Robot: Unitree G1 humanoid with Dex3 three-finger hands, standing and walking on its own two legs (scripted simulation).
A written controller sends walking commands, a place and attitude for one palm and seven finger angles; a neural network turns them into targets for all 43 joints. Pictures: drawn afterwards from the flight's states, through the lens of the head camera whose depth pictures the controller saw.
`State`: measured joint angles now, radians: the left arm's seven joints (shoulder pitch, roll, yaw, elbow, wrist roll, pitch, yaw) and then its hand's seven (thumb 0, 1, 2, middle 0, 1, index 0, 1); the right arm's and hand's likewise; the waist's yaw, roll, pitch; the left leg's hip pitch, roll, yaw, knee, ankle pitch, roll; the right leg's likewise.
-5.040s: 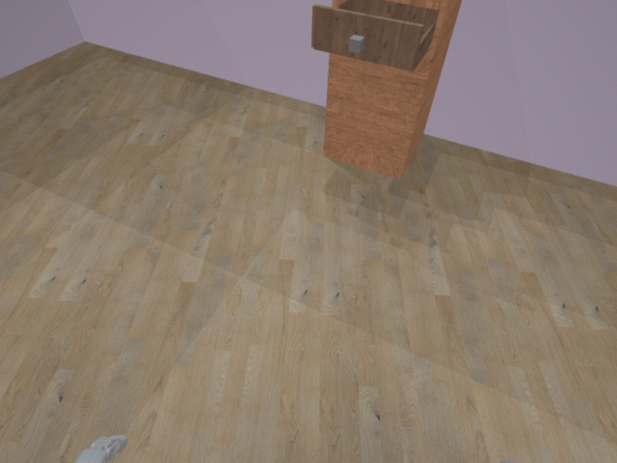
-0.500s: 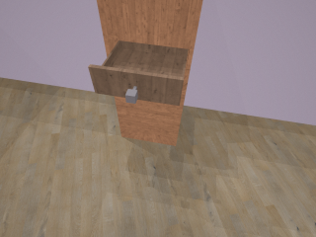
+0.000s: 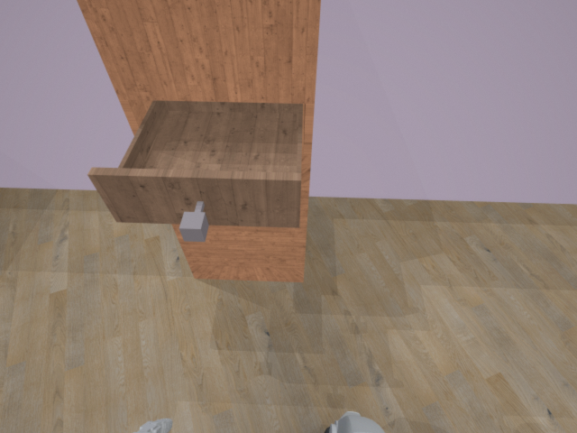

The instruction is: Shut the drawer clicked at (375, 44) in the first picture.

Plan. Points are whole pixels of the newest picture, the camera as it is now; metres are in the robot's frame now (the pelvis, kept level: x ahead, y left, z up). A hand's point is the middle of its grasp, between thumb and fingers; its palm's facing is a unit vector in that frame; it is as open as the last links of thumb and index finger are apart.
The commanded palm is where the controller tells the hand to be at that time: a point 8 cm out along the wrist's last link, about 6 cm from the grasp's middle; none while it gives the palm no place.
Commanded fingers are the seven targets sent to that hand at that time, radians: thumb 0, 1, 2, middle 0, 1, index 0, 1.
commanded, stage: take the last steps up to it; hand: left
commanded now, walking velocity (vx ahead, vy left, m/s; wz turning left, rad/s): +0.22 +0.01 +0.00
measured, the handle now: (196, 218) +0.49 +0.18 -0.04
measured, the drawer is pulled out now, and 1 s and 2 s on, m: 0.24 0.24 0.24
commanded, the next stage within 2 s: come to a stop and stand still in 0.24 s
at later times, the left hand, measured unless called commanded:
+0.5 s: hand out of the picture +0.09 +0.15 -0.18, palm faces +0.13 -0.98 -0.16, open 7.3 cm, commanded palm none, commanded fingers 0.00 0.90 0.90 -0.20 -0.30 -0.20 -0.30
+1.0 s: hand out of the picture +0.11 +0.14 -0.16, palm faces +0.06 -0.95 -0.30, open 7.4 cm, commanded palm none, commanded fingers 0.00 0.90 0.90 -0.20 -0.30 -0.20 -0.30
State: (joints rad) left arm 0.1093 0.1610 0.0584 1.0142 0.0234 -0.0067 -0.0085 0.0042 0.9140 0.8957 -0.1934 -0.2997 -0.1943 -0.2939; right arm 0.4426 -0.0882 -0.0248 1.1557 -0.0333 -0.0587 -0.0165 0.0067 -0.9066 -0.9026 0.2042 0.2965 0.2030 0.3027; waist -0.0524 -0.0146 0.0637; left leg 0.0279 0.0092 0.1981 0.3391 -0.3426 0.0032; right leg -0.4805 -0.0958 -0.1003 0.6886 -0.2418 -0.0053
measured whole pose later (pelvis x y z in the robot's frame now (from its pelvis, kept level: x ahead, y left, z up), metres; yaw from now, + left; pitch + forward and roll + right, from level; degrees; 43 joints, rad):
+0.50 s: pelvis +0.12 -0.01 +0.00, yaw +2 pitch -1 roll -2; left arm 0.31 0.13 0.03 1.13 0.01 -0.03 0.02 0.00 0.92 0.90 -0.20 -0.30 -0.20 -0.29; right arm 0.17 -0.17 -0.03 1.06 -0.02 -0.02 -0.02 0.00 -0.92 -0.90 0.20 0.30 0.20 0.30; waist 0.04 0.03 0.03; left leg -0.28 0.09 0.07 0.51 -0.16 -0.03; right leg -0.17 0.00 -0.18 0.42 -0.23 -0.03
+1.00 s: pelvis +0.07 -0.06 +0.00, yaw +1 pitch -1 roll +2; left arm 0.24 0.17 0.04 1.03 0.03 0.02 0.03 0.00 0.91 0.90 -0.20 -0.30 -0.20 -0.29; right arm 0.20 -0.20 -0.07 1.07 -0.02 0.07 -0.02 0.00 -0.91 -0.90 0.20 0.30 0.20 0.30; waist 0.00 0.04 0.04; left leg -0.38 0.06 0.04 0.67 -0.38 -0.02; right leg -0.23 -0.03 -0.06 0.57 -0.32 -0.03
